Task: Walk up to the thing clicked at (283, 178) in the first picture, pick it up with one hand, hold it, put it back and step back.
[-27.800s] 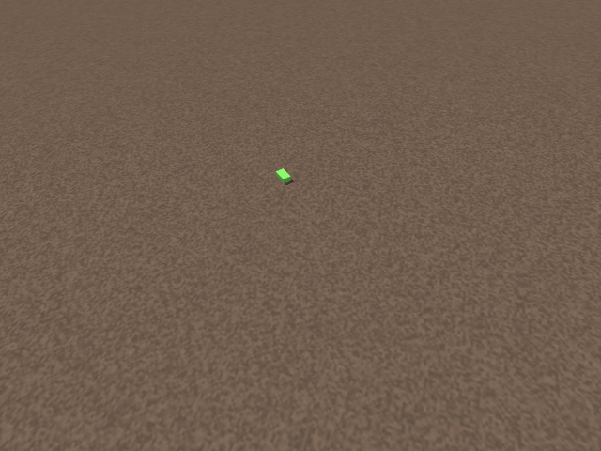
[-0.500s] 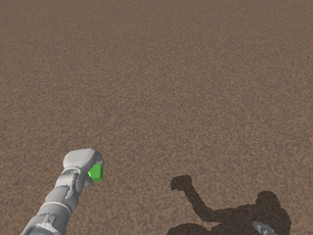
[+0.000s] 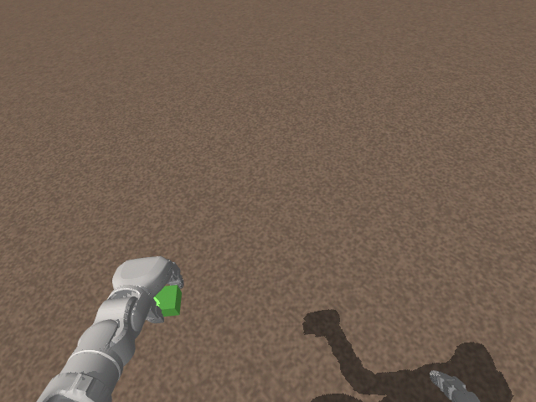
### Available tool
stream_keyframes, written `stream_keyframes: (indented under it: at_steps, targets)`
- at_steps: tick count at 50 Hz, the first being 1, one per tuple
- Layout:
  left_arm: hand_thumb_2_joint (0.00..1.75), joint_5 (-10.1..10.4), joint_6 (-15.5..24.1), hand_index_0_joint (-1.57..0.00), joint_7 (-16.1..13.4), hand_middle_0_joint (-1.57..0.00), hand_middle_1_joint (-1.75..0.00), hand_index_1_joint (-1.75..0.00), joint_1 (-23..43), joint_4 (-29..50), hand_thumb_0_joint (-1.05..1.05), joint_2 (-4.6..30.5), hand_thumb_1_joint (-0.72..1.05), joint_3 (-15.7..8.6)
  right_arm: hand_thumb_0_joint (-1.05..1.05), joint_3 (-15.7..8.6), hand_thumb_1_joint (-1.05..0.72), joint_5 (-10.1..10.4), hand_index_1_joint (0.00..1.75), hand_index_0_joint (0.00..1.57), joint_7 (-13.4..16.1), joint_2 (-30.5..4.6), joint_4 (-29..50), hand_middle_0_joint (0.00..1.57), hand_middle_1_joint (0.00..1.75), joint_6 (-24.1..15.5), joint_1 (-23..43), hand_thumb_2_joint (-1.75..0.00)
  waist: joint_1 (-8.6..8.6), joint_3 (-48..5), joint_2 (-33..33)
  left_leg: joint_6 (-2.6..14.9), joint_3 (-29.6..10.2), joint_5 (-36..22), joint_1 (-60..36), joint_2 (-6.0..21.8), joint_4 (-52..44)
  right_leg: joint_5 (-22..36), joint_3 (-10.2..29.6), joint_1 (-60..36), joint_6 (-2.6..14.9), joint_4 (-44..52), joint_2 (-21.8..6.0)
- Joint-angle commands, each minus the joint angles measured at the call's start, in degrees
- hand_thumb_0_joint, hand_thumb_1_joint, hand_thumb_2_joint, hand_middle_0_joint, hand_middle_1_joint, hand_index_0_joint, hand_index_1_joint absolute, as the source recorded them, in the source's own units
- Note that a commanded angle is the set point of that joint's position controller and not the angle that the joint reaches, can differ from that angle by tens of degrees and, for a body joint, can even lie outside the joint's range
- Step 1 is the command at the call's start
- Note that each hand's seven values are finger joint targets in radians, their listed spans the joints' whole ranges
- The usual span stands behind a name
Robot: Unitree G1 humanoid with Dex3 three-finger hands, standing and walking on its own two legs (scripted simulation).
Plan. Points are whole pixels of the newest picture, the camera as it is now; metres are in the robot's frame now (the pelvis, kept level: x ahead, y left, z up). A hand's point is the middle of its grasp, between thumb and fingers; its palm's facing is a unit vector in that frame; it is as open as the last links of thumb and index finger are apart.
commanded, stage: hold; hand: left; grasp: from above
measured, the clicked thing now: (157, 302) +0.32 +0.23 -0.08
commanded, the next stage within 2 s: crouch in 1.16 s
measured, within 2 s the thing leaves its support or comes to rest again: neither
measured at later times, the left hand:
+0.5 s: hand (151, 306) +0.29 +0.22 -0.03, palm faces -0.43 -0.04 -0.90, open 7.3 cm
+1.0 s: hand (150, 303) +0.29 +0.22 -0.03, palm faces -0.43 -0.05 -0.90, open 7.3 cm
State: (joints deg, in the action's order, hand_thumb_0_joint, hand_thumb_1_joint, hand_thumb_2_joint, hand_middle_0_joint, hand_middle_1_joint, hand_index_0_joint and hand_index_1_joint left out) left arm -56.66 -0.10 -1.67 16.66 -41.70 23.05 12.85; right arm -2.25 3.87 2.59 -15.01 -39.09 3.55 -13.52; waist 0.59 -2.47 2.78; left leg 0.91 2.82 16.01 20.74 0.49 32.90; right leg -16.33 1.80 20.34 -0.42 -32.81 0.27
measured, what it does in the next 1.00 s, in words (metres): stands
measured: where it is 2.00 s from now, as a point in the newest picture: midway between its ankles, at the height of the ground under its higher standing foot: outside the picture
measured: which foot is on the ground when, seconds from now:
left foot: down 0.00-1.00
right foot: down 0.00-1.00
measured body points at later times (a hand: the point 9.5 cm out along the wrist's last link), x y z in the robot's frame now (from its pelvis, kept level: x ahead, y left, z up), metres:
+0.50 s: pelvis -0.01 +0.00 +0.01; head +0.00 -0.03 +0.46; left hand +0.31 +0.22 +0.02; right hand +0.13 -0.26 -0.11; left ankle +0.01 +0.11 -0.73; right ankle +0.00 -0.13 -0.73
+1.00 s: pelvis +0.00 +0.00 +0.01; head +0.01 -0.02 +0.46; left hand +0.31 +0.22 +0.02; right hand +0.14 -0.26 -0.11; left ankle +0.01 +0.11 -0.73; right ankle +0.00 -0.13 -0.73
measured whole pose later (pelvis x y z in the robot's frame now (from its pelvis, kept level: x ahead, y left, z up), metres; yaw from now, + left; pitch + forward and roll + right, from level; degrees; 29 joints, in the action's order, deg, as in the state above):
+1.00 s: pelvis +0.00 +0.00 +0.01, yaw +0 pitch +1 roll +0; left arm -56.6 -0.5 -0.1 15.0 -37.2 22.9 13.3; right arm -1.7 4.5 3.2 -14.6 -39.1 4.8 -11.1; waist -0.6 -0.3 2.9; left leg 0.8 2.7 12.9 15.2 0.2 26.9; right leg -13.7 1.8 15.2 -0.3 -27.7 0.0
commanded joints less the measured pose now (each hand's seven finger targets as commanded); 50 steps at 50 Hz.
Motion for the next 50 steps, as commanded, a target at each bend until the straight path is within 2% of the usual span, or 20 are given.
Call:
stream_keyframes:
  at_steps: [1,5,6,11,12,16,21,23,26,28,30,33,34,35,37,39,41,43,48,50]
  targets:
    - [0.32,0.0,-0.06,-1.16,-1.69,-1.16,-0.21,-0.21,17.08,9.82,0.0,12.01,0.78,-5.98,0.0,-2.45,-0.89,0.03,0.3,0.2,0.89,-7.85,7.33,0.2,0.3,-2.28,2.94,-0.9,-0.1,-13.34,-2.04,0.11,-1.03,-13.65,-9.18,-0.83,-5.14,11.99,-0.62,-4.67,1.43,5.52,2.24]
    - [0.3,0.13,-0.09,-1.15,-1.35,-1.14,-0.2,-0.2,17.57,10.55,0.0,10.46,0.76,-4.6,0.0,-2.14,-0.89,-0.02,0.3,0.2,0.99,-7.6,7.23,0.2,0.3,-2.26,3.18,-0.9,0.45,-12.84,-2.37,0.14,-1.1,-13.42,-9.59,-0.77,-5.7,11.94,-0.59,-4.89,1.39,6.08,2.17]
    - [0.29,0.18,0.05,-1.15,-1.42,-1.15,-0.2,-0.19,17.47,11.66,0.0,11.53,0.77,-5.54,0.0,-2.22,-0.89,0.08,0.3,0.2,1.03,-7.65,7.39,0.2,0.3,-2.22,3.77,-0.9,-0.51,-13.15,-2.31,0.22,-0.96,-13.8,-10.01,-0.89,-5.98,12.33,-0.58,-5.33,1.36,6.31,2.03]
    - [0.31,0.3,0.18,-1.16,-0.76,-1.16,-0.19,-0.19,17.29,12.48,0.0,11.49,0.77,-5.35,0.0,-2.01,-0.89,0.07,0.3,0.2,1.12,-7.46,7.51,0.2,0.3,-2.01,4.25,-0.9,-0.28,-12.71,-2.52,0.41,-0.67,-13.16,-10.57,-1.04,-6.67,11.85,-0.44,-6.1,1.21,7.44,1.78]
    - [0.31,0.35,0.23,-1.16,-0.84,-1.16,-0.2,-0.2,17.09,12.33,0.0,12.84,0.78,-6.49,0.0,-2.01,-0.89,0.09,0.3,0.2,1.21,-7.58,7.64,0.2,0.3,-1.9,4.71,-0.9,-0.74,-12.59,-1.79,0.34,-0.71,-12.73,-10.39,-1.07,-6.84,11.43,-0.45,-6.4,1.2,7.52,1.72]
    - [0.27,0.47,0.27,-1.16,-0.53,-1.14,-0.22,-0.21,16.8,13.42,0.0,11.61,0.79,-5.57,0.0,-1.63,-0.89,0.2,0.3,0.2,1.27,-7.21,8.3,0.2,0.3,-1.86,5.92,-0.9,-0.74,-10.97,-1.78,0.39,-0.61,-9.44,-10.01,-1.26,-7.78,8.27,-0.16,-5.61,1.15,8.7,1.51]
    - [0.28,0.45,0.18,-1.15,-0.23,-1.15,-0.2,-0.2,16.26,14.12,0.0,12.31,0.77,-6.16,0.0,-1.6,-0.9,0.38,0.3,0.2,1.43,-7.22,8.33,0.2,0.3,-1.72,6.49,-0.9,-0.91,-11.45,-2.39,0.42,-0.64,-11.32,-11.42,-1.29,-8.09,10.01,-0.17,-6.92,1.02,8.9,1.47]
    - [0.3,0.4,0.14,-1.14,-0.21,-1.14,-0.21,-0.2,17.94,14.82,0.0,11.19,0.75,-5.13,0.0,-1.65,-0.9,0.25,0.3,0.2,1.43,-7.19,8.02,0.2,0.3,-1.74,6.18,-0.9,0.02,-11.58,-1.81,0.27,-0.8,-11.34,-12.2,-0.94,-8.26,9.96,-0.35,-6.32,1.15,8.83,1.72]
    - [0.28,0.43,-0.48,-1.14,-0.21,-1.13,-0.2,-0.19,14.6,14.3,0.0,11.31,0.76,-5.63,0.0,-1.6,-0.9,0.55,0.3,0.2,1.43,-7.09,8.36,0.2,0.3,-1.68,6.61,-0.9,-1.16,-11.48,-2.49,0.34,-0.58,-11.76,-12.07,-1.13,-8.59,10.2,-0.44,-7.23,1.16,9.2,1.61]
    - [0.27,0.61,-0.59,-1.15,0.24,-1.13,-0.23,-0.21,16.19,15.43,0.0,11.54,0.77,-5.44,0.0,-1.47,-0.89,0.46,0.3,0.2,1.46,-7.04,8.24,0.2,0.3,-1.64,6.78,-0.9,-0.91,-11.85,-2.44,0.37,-0.55,-12.75,-12.27,-1.12,-8.53,11.29,-0.46,-7.35,1.05,9.22,1.61]
    - [0.26,0.53,-0.67,-1.15,0.67,-1.14,-0.2,-0.19,16.34,14.94,0.0,11.17,0.77,-4.71,0.0,-1.32,-0.9,0.64,0.3,0.2,1.53,-6.98,8.51,0.2,0.3,-1.6,7.22,-0.9,-0.69,-9.86,-2.85,0.42,-0.57,-10.95,-11.79,-1.14,-8.96,9.56,-0.37,-6.81,1.06,9.89,1.55]
    - [0.23,0.96,-0.49,-1.14,1.04,-1.11,-0.22,-0.2,15.54,14.96,0.0,11.93,0.76,-5.95,0.0,-1.17,-0.89,0.65,0.3,0.2,1.57,-6.86,8.75,0.2,0.3,-1.55,7.44,-0.9,-1.24,-9.62,-2.63,0.39,-0.66,-9.19,-11.46,-1.14,-9.5,7.49,-0.37,-6.74,1.18,10.32,1.59]
    - [0.24,0.99,-0.51,-1.13,1.17,-1.11,-0.21,-0.2,13.84,13.84,0.0,10.35,0.75,-4.63,0.0,-1.08,-0.9,0.63,0.3,0.2,1.51,-6.79,8.81,0.2,0.3,-1.59,7.55,-0.9,-0.78,-8.54,-3.55,0.4,-0.85,-8.81,-11.16,-1.02,-9.77,7.2,-0.41,-6.41,1.21,10.22,1.62]
    - [0.24,0.75,-0.35,-1.14,1.31,-1.12,-0.22,-0.2,15.09,15.16,0.0,9.83,0.77,-3.77,0.0,-1.17,-0.9,0.69,0.3,0.2,1.52,-6.71,9.15,0.2,0.3,-1.66,7.78,-0.9,-0.68,-9.01,-2.79,0.28,-0.91,-9.07,-11.44,-0.98,-9.84,7.52,-0.47,-6.15,1.34,9.98,1.65]
    - [0.24,0.28,-0.35,-1.13,0.82,-1.11,-0.2,-0.18,14.48,14.77,0.0,11.81,0.74,-6.08,0.0,-1.43,-0.89,0.64,0.3,0.2,1.57,-6.87,8.78,0.2,0.3,-1.5,7.36,-0.9,-1.33,-10.76,-2.76,0.39,-0.71,-11.43,-12.35,-1.17,-9.29,9.59,-0.38,-7.29,1.23,9.79,1.48]
    - [0.26,0.28,0.01,-1.13,0.59,-1.12,-0.22,-0.2,17.24,17.0,0.0,11.23,0.74,-4.96,0.0,-1.48,-0.9,0.56,0.3,0.2,1.49,-6.77,8.68,0.2,0.3,-1.53,7.22,-0.9,-0.7,-12.29,-2.09,0.29,-0.72,-13.27,-13.19,-1.21,-8.85,11.62,-0.36,-7.97,1.21,9.18,1.51]
    - [0.29,0.14,0.13,-1.14,-0.21,-1.13,-0.21,-0.2,18.96,16.16,0.0,13.48,0.75,-7.06,0.0,-1.47,-0.9,0.44,0.3,0.2,1.65,-6.91,7.93,0.2,0.3,-1.4,6.68,-0.9,-0.86,-12.28,-0.85,0.15,-0.83,-13.55,-13.36,-1.02,-8.8,11.67,-0.51,-7.37,1.3,9.16,1.66]
    - [0.3,-0.23,0.12,-1.15,-0.81,-1.14,-0.23,-0.22,18.35,15.08,0.0,11.02,0.76,-5.23,0.0,-1.46,-0.9,0.37,0.3,0.2,1.52,-6.71,7.95,0.2,0.3,-1.52,6.6,-0.9,-0.32,-11.68,-2.12,0.19,-0.85,-12.74,-13.21,-1.01,-8.86,11.04,-0.58,-6.9,1.29,9.24,1.71]
    - [0.32,-0.06,-0.6,-1.17,-0.6,-1.17,-0.22,-0.21,16.34,14.8,0.0,10.95,0.78,-4.92,0.0,-1.89,-0.9,0.48,0.3,0.2,1.35,-6.96,7.64,0.2,0.3,-1.48,6.98,-0.9,-0.91,-12.54,-2.58,0.2,-0.82,-14.83,-13.65,-1.06,-8.64,12.85,-0.73,-8.3,1.22,9.3,1.6]
    - [0.29,0.24,-0.71,-1.16,-0.46,-1.15,-0.22,-0.21,17.07,15.08,0.0,12.16,0.77,-6.07,0.0,-1.92,-0.9,0.54,0.3,0.2,1.38,-6.96,7.44,0.2,0.3,-1.36,6.31,-0.9,-0.99,-12.92,-1.73,0.23,-0.74,-15.52,-13.41,-1.15,-8.61,13.87,-0.79,-8.51,1.22,9.22,1.57]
